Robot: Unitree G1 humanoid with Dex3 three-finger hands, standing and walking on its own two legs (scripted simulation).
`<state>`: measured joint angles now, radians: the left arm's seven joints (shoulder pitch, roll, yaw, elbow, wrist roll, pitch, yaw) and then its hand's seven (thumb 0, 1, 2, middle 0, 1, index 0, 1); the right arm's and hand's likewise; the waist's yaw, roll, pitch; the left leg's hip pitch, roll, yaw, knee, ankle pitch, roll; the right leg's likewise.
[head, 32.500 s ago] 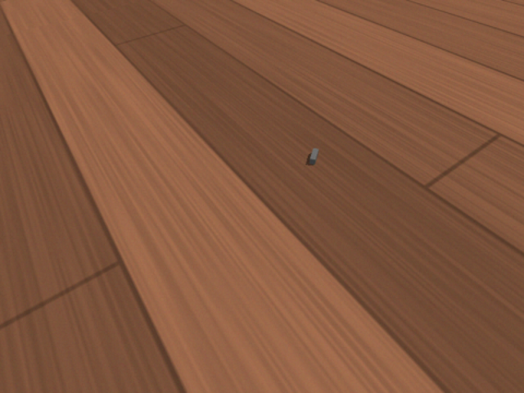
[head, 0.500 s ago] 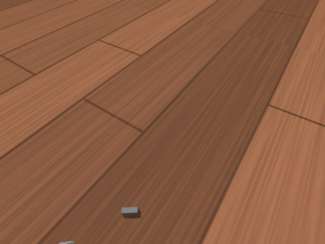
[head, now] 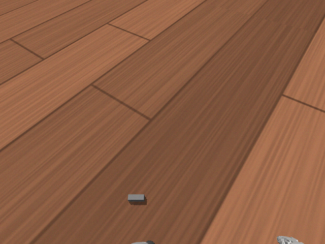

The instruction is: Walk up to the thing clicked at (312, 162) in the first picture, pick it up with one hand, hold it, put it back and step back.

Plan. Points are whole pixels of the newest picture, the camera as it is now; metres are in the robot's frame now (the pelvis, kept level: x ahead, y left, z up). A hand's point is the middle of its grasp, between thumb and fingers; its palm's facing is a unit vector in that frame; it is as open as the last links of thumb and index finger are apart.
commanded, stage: walk up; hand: left
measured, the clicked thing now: (136, 197) +0.44 +0.22 -0.75
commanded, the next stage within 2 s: none
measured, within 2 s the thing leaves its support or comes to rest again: neither
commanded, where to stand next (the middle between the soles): +0.06 -0.01 m, yaw -1 degrees
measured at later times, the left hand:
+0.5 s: hand out of the picture -0.01 +0.31 -0.16, palm faces +0.08 -0.89 -0.44, open 7.4 cm
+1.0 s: hand out of the picture +0.13 +0.25 -0.17, palm faces -0.01 -0.92 -0.38, open 7.4 cm
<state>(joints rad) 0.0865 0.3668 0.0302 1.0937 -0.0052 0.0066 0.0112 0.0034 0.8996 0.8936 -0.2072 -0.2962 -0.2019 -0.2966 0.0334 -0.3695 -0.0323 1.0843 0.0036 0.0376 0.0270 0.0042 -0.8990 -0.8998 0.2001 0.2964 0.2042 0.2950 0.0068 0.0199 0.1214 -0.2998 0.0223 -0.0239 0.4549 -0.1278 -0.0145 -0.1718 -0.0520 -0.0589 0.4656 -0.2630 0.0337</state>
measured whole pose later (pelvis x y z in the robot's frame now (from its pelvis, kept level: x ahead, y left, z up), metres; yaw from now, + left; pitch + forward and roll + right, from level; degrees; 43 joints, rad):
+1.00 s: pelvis -0.01 +0.00 -0.03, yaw +3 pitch -2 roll +0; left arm 0.03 0.33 0.03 0.80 0.02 0.03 0.01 0.00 0.90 0.89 -0.21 -0.30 -0.20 -0.30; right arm 0.13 -0.39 -0.04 0.82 0.02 0.06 -0.03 0.00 -0.90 -0.90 0.20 0.30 0.20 0.29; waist 0.00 0.04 0.26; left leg -0.41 -0.08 -0.09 1.26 -0.61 0.00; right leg -0.50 0.00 -0.02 0.62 -0.08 -0.03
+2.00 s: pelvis -0.02 -0.03 +0.00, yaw +0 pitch -4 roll -1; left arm 0.36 0.37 0.05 0.89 0.02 -0.08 0.04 0.00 0.89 0.89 -0.21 -0.30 -0.21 -0.30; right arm 0.34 -0.44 -0.08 0.86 -0.02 0.06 0.06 0.00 -0.90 -0.90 0.20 0.30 0.20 0.29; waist -0.01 0.14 0.08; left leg -0.54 0.01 -0.17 0.98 -0.20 -0.02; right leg -0.12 0.01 -0.05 0.49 -0.30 -0.02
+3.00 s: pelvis +0.02 +0.02 -0.01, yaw +1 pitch -3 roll +0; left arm 0.19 0.41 0.06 0.95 0.01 0.05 -0.01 0.00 0.90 0.89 -0.21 -0.30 -0.20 -0.30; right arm 0.24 -0.35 -0.01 0.97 -0.02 -0.04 -0.02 0.01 -0.90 -0.90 0.20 0.30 0.21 0.30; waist 0.02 -0.06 0.10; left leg -0.20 0.01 -0.02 0.64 -0.40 -0.01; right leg -0.36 -0.02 0.04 0.75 -0.40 -0.03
